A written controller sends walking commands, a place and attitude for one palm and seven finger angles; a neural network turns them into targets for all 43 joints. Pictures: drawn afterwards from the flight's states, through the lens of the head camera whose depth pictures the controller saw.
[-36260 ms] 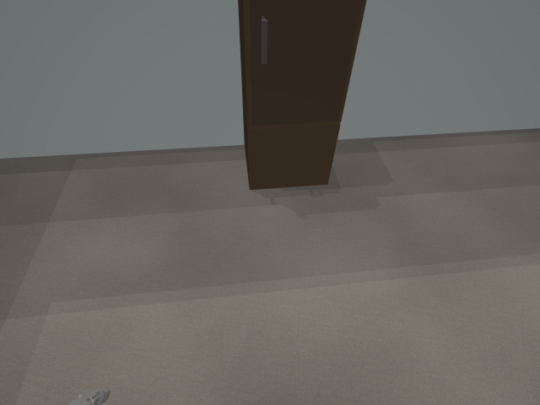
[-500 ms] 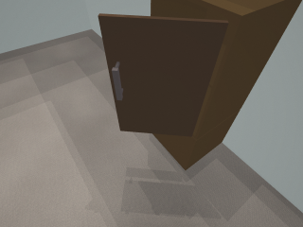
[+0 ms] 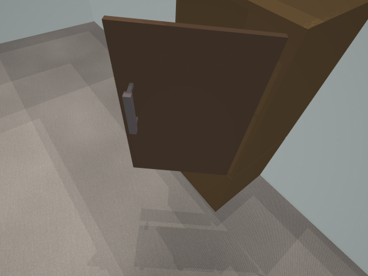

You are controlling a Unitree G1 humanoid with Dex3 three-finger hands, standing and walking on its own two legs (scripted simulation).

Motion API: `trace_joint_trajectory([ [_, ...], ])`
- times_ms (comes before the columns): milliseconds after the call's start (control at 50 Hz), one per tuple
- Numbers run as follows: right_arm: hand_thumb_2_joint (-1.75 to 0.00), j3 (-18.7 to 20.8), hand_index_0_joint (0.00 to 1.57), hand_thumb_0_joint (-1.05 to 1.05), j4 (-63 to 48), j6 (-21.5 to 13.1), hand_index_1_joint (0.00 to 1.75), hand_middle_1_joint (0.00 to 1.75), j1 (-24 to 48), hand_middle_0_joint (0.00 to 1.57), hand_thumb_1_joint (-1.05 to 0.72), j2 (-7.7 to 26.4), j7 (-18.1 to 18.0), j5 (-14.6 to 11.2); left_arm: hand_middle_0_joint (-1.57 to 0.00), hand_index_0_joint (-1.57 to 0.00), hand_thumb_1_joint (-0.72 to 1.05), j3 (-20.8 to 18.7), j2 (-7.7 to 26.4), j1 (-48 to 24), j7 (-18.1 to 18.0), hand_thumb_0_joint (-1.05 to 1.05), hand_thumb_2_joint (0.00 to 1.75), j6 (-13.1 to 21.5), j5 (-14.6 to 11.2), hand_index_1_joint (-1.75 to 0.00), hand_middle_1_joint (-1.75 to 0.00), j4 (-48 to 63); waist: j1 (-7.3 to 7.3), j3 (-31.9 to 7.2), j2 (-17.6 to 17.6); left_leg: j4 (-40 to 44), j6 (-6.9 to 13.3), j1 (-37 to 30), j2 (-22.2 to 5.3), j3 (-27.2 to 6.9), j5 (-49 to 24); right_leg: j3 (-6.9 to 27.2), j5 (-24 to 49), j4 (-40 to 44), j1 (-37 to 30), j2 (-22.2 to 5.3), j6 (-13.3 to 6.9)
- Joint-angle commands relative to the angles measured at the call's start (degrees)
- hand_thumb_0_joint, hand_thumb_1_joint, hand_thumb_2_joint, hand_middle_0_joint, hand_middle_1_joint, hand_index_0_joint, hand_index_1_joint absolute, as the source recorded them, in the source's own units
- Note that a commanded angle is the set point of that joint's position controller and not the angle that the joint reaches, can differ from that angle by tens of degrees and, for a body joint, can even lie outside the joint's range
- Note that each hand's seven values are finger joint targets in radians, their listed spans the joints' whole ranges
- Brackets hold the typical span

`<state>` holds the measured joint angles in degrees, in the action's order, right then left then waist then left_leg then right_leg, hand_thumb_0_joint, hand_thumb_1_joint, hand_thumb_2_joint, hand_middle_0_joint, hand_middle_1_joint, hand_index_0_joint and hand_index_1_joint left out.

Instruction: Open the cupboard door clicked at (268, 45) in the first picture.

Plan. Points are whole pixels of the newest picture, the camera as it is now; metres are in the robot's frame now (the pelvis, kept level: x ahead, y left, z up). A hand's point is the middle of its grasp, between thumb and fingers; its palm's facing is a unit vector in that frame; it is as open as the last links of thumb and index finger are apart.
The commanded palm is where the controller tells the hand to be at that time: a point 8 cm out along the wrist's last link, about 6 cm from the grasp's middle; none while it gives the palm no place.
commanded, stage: come to a stop and stand still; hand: left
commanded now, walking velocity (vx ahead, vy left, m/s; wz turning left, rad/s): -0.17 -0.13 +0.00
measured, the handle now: (132, 109) +0.51 +0.20 +0.03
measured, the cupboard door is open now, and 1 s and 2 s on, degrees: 48 48 48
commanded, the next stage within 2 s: look again from close up in 1.42 s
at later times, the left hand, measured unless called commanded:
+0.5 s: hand out of the picture +0.03 +0.12 -0.17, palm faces +0.00 -0.98 -0.21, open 7.4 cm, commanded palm none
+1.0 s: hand out of the picture -0.04 +0.07 -0.17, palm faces +0.04 -0.99 -0.17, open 7.4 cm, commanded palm none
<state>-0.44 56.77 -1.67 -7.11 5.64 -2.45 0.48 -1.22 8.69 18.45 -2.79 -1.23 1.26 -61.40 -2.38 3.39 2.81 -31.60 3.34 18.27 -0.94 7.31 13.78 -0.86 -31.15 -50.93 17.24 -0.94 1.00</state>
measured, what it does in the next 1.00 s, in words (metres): steps on the spot: right foot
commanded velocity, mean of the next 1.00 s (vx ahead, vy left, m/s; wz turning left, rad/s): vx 0.00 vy -0.01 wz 0.00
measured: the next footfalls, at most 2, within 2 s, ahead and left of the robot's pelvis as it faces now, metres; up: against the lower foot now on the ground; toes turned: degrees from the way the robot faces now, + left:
right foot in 0.26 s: -0.01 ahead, -0.17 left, +0.00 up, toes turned -1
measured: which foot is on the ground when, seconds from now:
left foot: down 0.00-1.00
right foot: up 0.00-0.24, down 0.26-1.00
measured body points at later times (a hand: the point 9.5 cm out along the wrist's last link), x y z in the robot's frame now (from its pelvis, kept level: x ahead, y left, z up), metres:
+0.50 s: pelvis -0.04 -0.06 -0.01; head -0.05 -0.06 +0.44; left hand +0.03 +0.17 -0.16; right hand -0.03 -0.30 -0.16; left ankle -0.01 +0.04 -0.73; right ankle -0.05 -0.17 -0.73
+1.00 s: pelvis -0.02 -0.09 +0.01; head -0.02 -0.09 +0.46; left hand -0.04 +0.12 -0.15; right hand -0.02 -0.31 -0.15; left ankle -0.01 +0.04 -0.73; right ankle -0.05 -0.17 -0.73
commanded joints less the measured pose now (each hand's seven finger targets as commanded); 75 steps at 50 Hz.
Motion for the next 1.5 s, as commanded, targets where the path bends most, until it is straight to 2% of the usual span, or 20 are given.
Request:
trace_joint_trajectory([
  [0,-0.9,3.87,0.2,0.0,-1.2,0.93,0.3,0.3,-6.89,0.2,-0.9,11.78,-0.86,0.56,-0.2,-0.2,0.9,-2.13,3.15,5.74,-0.06,0.0,0.9,-1.17,0.26,-0.3,-0.3,3.74,1.8,-6.84,-8.43,10.24,9.57,-7.96,-18.24,-13.64,-43.44,1.58,3.84,-11.96,6.92,-0.89,0.48],
  [160,-0.9,5.59,0.2,0.0,-3.71,1.74,0.3,0.3,-4.77,0.2,-0.9,12.48,0.6,1.73,-0.2,-0.2,0.9,-2.33,2.09,0.53,1.08,0.0,0.9,-0.76,0.33,-0.3,-0.3,8.71,2.4,-8.22,-13.29,12.1,7.11,-3.59,-14.77,-13.42,-13.91,-2.59,5.76,7.43,0.47,-0.69,-0.35],
  [180,-0.9,6.57,0.2,0.0,-4.83,1.18,0.3,0.3,-1.03,0.2,-0.9,17.32,0.66,0.18,-0.2,-0.2,0.9,-1.64,6.39,4.52,0.26,0.0,0.9,0.06,-0.23,-0.3,-0.3,6.4,-0.57,-12.87,-4.09,3.17,2.25,-5.55,-14.12,-8.89,-16.25,1.12,12.01,18.32,-2.41,-3.05,-1.77],
  [200,-0.9,5.33,0.2,0.0,-8.2,2.37,0.3,0.3,-1.96,0.2,-0.9,11.28,1.99,0.23,-0.2,-0.2,0.9,-2.02,9.1,1.79,0.28,0.0,0.9,0.26,0.67,-0.3,-0.3,10.91,0.17,-8.81,7.78,-4.84,-0.76,7.3,-5.03,-4.41,8.83,9.26,3.56,28.68,-3.1,-5.99,-3.45],
  [220,-0.9,4.1,0.2,0.0,-9.91,2.94,0.3,0.3,-1.05,0.2,-0.9,7.28,2.92,1.21,-0.2,-0.2,0.9,-2.36,11.86,-0.7,0.67,0.0,0.9,1.28,1.09,-0.3,-0.3,12.34,0.38,-4.92,11.54,-12.85,-3.69,11.52,0.02,-2.95,11.19,20.17,3.78,33.72,-0.15,-14.39,-8.22],
  [240,-0.9,4.24,0.2,0.0,-9.39,2.94,0.3,0.3,-1.56,0.2,-0.9,8.6,3.19,1.3,-0.2,-0.2,0.9,-1.86,12.81,-2.7,0.29,0.0,0.9,2.04,1.03,-0.3,-0.3,12.68,1.91,-4.08,3.65,-19.91,-3.57,9.19,-0.96,-5.11,12.64,18.97,7.32,34.5,3.65,-16.52,-10.45],
  [260,-0.9,4.56,0.2,0.0,-8.72,2.89,0.3,0.3,-5.35,0.2,-0.9,8.39,3.43,1.34,-0.2,-0.2,0.9,-1.74,13.21,-6.33,0.36,0.0,0.9,1.99,1.37,-0.3,-0.3,13.3,5.28,-6.25,-2.11,-21.67,-3.73,5.53,-0.07,-3.64,9.02,11.68,19.85,30.22,2.13,-12.09,-10.14],
  [280,-0.9,4.17,0.2,0.0,-8.54,2.71,0.3,0.3,-7.47,0.2,-0.9,7.15,3.4,0.88,-0.2,-0.2,0.9,-1.95,12.63,-6.24,0.39,0.0,0.9,2.36,1.18,-0.3,-0.3,13.85,5.06,-9.16,1.58,-20.36,-3.78,6.35,0.94,-2.89,9.48,9.97,23.8,28.01,-1.42,-10.55,-9.51],
  [320,-0.9,4.22,0.2,0.0,-8.82,2.54,0.3,0.3,-7.77,0.2,-0.9,9.43,2.67,0.42,-0.2,-0.2,0.9,-2.13,12.06,-8.39,-0.14,0.0,0.9,2.82,0.69,-0.3,-0.3,13.84,5.14,-5.99,15.79,-16.62,-2.92,5.36,-1.48,-4.79,8.91,7.54,26.25,26.35,0.1,-10.62,-9.78],
  [340,-0.9,3.97,0.2,0.0,-8.32,2.39,0.3,0.3,-8.64,0.2,-0.9,9.31,2.4,0.42,-0.2,-0.2,0.9,-1.64,10.55,-9.15,-0.17,0.0,0.9,2.46,0.49,-0.3,-0.3,13.74,5.58,-2.41,14.3,-11.29,-2.83,0.95,-1.55,-4.14,7.14,6.78,21.47,26.1,5.8,-10.59,-8.94],
  [360,-0.9,3.52,0.2,0.0,-6.88,2.17,0.3,0.3,-11.11,0.2,-0.9,8.53,2.35,0.51,-0.2,-0.2,0.9,-1.37,10.07,-8.94,-0.01,0.0,0.9,1.93,0.42,-0.3,-0.3,13.56,6.32,-1.05,8.77,-5.09,-2.81,-5.26,-1.1,-3.89,3.7,6.0,13.68,24.96,10.9,-9.12,-7.37],
  [400,-0.9,3.14,0.2,0.0,-5.41,1.23,0.3,0.3,-13.46,0.2,-0.9,11.57,2.29,1.47,-0.2,-0.2,0.9,-0.68,6.68,-5.87,0.14,0.0,0.9,0.67,-0.24,-0.3,-0.3,13.18,4.87,4.08,-13.55,9.31,0.96,-1.26,-8.9,-16.96,5.97,1.06,1.72,16.37,12.28,-0.62,-3.01],
  [420,-0.9,3.11,0.2,0.0,-5.93,1.0,0.3,0.3,-12.35,0.2,-0.9,12.63,2.1,1.74,-0.2,-0.2,0.9,-0.37,6.36,-3.24,0.28,0.0,0.9,0.64,-0.26,-0.3,-0.3,12.84,3.08,4.59,-18.79,15.95,4.21,3.66,-12.97,-25.06,11.32,-1.44,1.26,13.28,7.96,1.1,-2.12],
  [440,-0.9,3.13,0.2,0.0,-5.32,0.85,0.3,0.3,-10.31,0.2,-0.9,13.07,1.77,1.63,-0.2,-0.2,0.9,-0.5,7.02,-2.69,0.43,0.0,0.9,0.56,-0.11,-0.3,-0.3,11.2,2.4,4.47,-21.75,18.95,4.9,5.64,-12.74,-25.81,13.84,-1.34,2.7,11.12,4.91,0.8,-2.28],
  [520,-0.9,2.19,0.2,0.0,-4.8,0.64,0.3,0.3,-8.06,0.2,-0.9,10.81,1.25,0.93,-0.2,-0.2,0.9,-0.17,6.34,-0.4,1.42,0.0,0.9,1.62,-0.23,-0.3,-0.3,8.14,0.57,0.49,-4.01,12.35,1.63,6.4,-7.26,-14.2,10.72,2.67,13.63,23.58,-4.92,-1.53,-3.31],
  [580,-0.9,1.88,0.2,0.0,-3.16,1.0,0.3,0.3,-11.18,0.2,-0.9,8.98,1.55,0.75,-0.2,-0.2,0.9,-0.11,8.44,-1.85,1.21,0.0,0.9,2.47,-0.52,-0.3,-0.3,7.9,3.17,-2.19,2.09,5.15,-1.56,-0.37,-2.43,-7.24,7.01,10.33,2.63,32.6,-0.18,-7.45,-5.74],
  [620,-0.9,1.62,0.2,0.0,-1.36,1.35,0.3,0.3,-12.81,0.2,-0.9,7.79,1.72,0.87,-0.2,-0.2,0.9,-0.03,8.46,-3.1,0.91,0.0,0.9,2.69,-0.45,-0.3,-0.3,8.0,4.18,-0.99,4.39,3.64,-2.14,-3.85,-2.32,-6.03,3.17,10.77,2.35,35.36,3.09,-8.26,-6.43],
  [800,-0.9,0.75,0.2,0.0,2.8,0.76,0.3,0.3,-12.54,0.2,-0.9,7.23,1.54,0.45,-0.2,-0.2,0.9,0.68,7.29,0.37,0.8,0.0,0.9,3.29,-0.6,-0.3,-0.3,3.74,3.29,2.16,-0.41,7.22,-2.37,-4.44,-3.55,-7.02,-0.55,7.69,11.04,34.3,0.83,-6.03,-4.82],
  [960,-0.9,0.44,0.2,0.0,5.2,-0.16,0.3,0.3,-11.37,0.2,-0.9,7.5,0.86,0.13,-0.2,-0.2,0.9,0.72,6.9,2.97,0.58,0.0,0.9,3.75,-0.58,-0.3,-0.3,0.76,2.37,-1.74,-2.21,7.8,-2.31,-5.89,-4.58,-7.01,-7.35,5.48,28.02,31.25,-6.39,-5.93,-3.6],
  [1480,-0.9,0.41,0.2,0.0,6.74,-0.34,0.3,0.3,-8.5,0.2,-0.9,9.77,0.27,0.23,-0.2,-0.2,0.9,0.46,7.6,1.65,0.53,0.0,0.9,3.14,-0.55,-0.3,-0.3,-0.39,1.87,-1.83,-3.08,9.94,-1.43,-9.73,-5.47,-8.57,-13.34,3.35,30.52,30.77,-8.8,-5.87,-3.26],
])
